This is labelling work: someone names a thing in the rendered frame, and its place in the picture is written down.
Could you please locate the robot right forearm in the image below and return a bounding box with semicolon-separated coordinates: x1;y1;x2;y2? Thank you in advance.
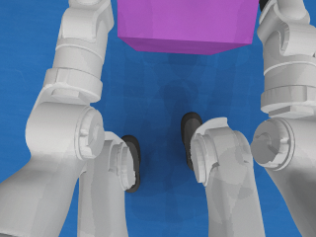
257;0;316;121

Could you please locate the robot right thigh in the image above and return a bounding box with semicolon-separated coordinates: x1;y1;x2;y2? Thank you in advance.
191;126;266;237

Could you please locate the right robot upper arm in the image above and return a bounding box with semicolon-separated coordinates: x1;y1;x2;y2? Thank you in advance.
250;117;316;237

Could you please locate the right robot hand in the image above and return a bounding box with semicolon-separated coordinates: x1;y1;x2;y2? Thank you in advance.
259;0;269;12

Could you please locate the left robot upper arm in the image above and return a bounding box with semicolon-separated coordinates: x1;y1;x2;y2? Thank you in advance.
0;102;106;237

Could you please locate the robot left forearm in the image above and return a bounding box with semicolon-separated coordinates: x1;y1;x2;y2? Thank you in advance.
25;0;115;147

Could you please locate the right robot shin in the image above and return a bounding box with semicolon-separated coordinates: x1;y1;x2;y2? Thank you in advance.
190;117;254;167

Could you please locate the carton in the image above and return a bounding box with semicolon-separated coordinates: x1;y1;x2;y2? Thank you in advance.
117;0;260;55

